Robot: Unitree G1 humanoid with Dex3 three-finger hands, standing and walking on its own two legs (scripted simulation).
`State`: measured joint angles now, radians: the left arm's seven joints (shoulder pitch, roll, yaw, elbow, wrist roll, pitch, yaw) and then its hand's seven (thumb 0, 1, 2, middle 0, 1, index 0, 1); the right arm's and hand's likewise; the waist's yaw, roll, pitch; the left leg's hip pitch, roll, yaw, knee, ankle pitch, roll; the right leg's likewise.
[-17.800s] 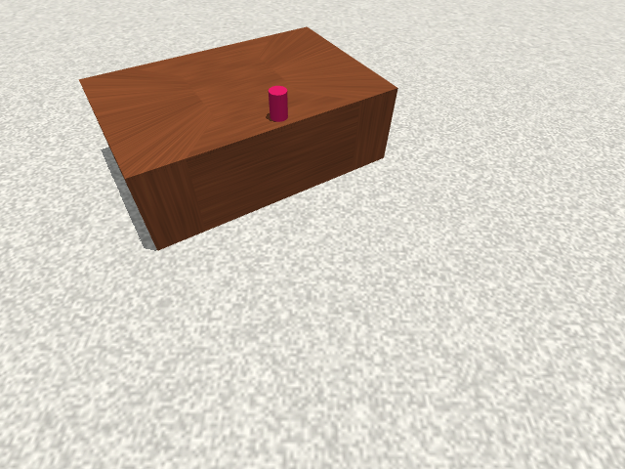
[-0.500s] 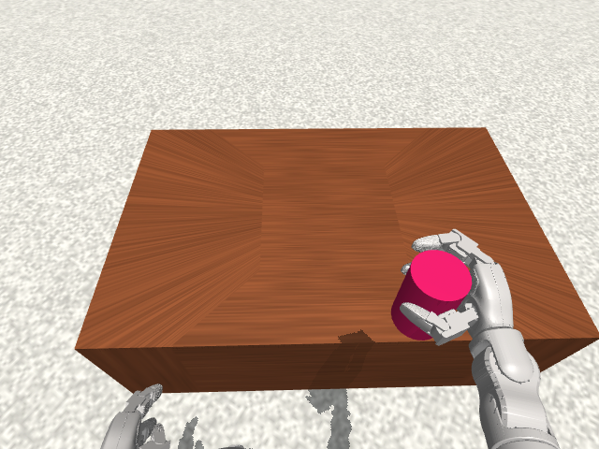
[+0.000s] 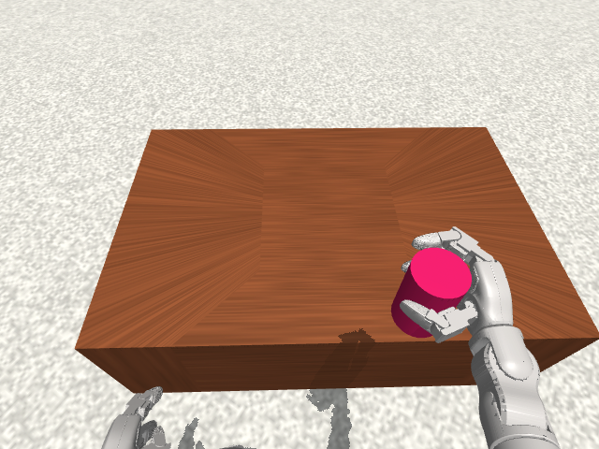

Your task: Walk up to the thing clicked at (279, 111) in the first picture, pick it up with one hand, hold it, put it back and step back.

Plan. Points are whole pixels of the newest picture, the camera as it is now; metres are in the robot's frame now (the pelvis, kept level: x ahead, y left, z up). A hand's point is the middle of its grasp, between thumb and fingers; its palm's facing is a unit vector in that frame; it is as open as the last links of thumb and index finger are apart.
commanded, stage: hold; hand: right
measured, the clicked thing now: (427, 294) +0.32 -0.16 +0.03
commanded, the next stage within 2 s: crouch in 0.32 s
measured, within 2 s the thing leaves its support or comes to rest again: neither
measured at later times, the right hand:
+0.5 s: hand (431, 281) +0.32 -0.16 +0.06, palm faces -0.04 +1.00 +0.02, open 10.0 cm
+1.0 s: hand (397, 282) +0.38 -0.15 -0.05, palm faces -0.06 +1.00 +0.02, open 10.0 cm
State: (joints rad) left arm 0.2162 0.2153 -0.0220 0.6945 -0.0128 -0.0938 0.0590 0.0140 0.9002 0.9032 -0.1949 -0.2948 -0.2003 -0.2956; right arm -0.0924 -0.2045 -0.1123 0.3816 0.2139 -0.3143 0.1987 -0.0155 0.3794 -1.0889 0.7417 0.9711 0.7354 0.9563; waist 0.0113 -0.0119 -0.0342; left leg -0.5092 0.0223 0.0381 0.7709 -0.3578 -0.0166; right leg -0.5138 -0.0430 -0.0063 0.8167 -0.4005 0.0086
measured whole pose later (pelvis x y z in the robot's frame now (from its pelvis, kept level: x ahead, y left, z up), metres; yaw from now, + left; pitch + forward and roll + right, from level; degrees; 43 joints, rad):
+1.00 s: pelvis -0.03 +0.00 -0.08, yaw +1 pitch +20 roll +1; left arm 0.23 0.24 0.00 0.69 0.03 -0.10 0.01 0.01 0.92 0.88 -0.19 -0.29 -0.21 -0.28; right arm -0.49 -0.24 -0.20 0.83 0.17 -0.52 0.21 -0.02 0.38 -1.09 0.74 0.97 0.74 0.95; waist 0.07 0.02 -0.12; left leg -1.07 0.03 0.03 1.22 -0.49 -0.01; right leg -1.06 -0.05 0.00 1.25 -0.53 0.01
